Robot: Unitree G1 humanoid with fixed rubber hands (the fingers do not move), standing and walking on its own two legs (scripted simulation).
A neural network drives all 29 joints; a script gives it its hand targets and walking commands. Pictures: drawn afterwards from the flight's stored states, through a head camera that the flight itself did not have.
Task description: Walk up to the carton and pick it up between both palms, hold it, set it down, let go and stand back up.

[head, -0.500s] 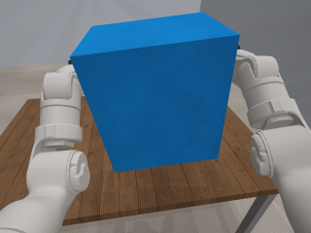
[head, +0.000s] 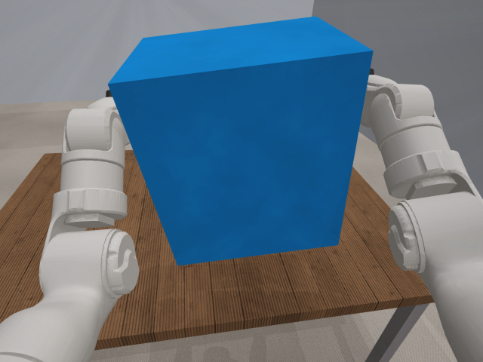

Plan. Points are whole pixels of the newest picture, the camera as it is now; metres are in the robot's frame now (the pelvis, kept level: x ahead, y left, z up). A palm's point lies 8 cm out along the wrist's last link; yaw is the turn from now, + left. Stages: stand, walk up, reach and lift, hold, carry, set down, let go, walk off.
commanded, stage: hold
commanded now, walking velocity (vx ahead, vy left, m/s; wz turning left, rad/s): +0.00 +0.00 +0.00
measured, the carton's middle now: (244, 145) +0.35 -0.01 +0.27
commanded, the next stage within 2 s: none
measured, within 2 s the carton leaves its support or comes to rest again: neither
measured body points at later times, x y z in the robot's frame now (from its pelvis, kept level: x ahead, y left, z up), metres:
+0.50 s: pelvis +0.00 +0.00 +0.00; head -0.10 +0.02 +0.44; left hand +0.39 +0.18 +0.31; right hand +0.38 -0.18 +0.34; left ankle +0.03 +0.11 -0.75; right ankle +0.00 -0.12 -0.75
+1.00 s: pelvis +0.00 +0.00 +0.00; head -0.09 +0.02 +0.44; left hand +0.39 +0.18 +0.30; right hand +0.39 -0.18 +0.34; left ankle +0.03 +0.11 -0.75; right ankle +0.00 -0.12 -0.75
